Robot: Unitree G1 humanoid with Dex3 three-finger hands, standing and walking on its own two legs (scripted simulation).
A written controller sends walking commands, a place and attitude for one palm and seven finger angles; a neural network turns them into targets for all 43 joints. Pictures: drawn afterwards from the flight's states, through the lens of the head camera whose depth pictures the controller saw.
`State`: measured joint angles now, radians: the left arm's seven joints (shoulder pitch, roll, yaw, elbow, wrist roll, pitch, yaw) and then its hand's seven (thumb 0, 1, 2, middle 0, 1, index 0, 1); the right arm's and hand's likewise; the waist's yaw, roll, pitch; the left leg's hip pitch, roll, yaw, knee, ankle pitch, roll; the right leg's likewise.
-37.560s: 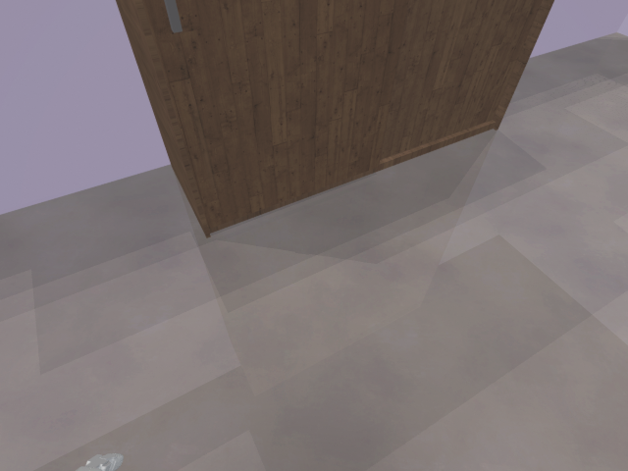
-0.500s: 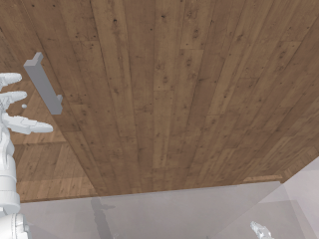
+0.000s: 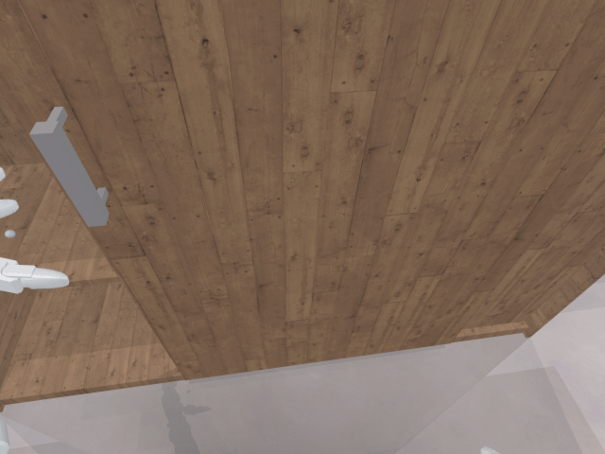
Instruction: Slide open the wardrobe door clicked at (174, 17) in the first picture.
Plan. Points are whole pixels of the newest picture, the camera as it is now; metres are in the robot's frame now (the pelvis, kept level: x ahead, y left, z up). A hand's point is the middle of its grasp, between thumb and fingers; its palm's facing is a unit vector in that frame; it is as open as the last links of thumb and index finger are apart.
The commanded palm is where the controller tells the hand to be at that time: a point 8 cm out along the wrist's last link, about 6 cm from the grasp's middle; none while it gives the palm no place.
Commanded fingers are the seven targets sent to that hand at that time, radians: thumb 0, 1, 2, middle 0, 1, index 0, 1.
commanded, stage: slip the hand off the handle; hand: left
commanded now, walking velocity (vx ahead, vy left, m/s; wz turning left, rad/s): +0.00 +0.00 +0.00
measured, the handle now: (79, 169) +0.41 +0.31 +0.16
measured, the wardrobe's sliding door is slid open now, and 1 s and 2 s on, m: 0.55 0.55 0.55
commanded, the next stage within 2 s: draw the hand back to the body in 0.62 s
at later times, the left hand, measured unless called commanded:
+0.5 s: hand out of the picture +0.23 +0.34 +0.14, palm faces +0.54 -0.81 -0.23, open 14.7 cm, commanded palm +0.19 +0.37 +0.15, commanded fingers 0.00 -0.55 0.20 -0.25 -1.15 -0.25 -1.15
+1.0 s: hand out of the picture +0.22 +0.32 +0.16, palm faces +0.20 -0.98 -0.07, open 14.7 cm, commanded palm +0.17 +0.36 +0.16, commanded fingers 0.00 -0.55 0.20 -0.25 -1.15 -0.25 -1.15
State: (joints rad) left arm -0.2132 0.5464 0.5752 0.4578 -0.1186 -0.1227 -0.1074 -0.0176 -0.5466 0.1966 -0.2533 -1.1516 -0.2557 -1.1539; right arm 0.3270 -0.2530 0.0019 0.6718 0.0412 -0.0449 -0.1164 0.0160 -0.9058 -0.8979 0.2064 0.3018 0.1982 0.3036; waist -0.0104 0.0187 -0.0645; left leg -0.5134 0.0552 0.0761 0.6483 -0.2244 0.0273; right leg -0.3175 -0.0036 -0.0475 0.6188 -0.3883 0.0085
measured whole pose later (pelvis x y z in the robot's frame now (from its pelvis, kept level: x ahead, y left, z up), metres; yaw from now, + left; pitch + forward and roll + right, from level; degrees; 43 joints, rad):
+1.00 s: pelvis +0.00 -0.02 +0.00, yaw +1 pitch +0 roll -1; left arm 0.10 0.55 0.62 0.26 -0.43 0.01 -0.53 -0.02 -0.55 0.20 -0.25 -1.15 -0.25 -1.15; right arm 0.29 -0.29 0.03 0.64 0.09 -0.24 -0.15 0.02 -0.91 -0.90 0.21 0.30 0.20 0.30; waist 0.03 0.04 -0.08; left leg -0.39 0.06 0.05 0.62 -0.22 0.00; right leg -0.19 0.01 -0.07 0.59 -0.40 -0.01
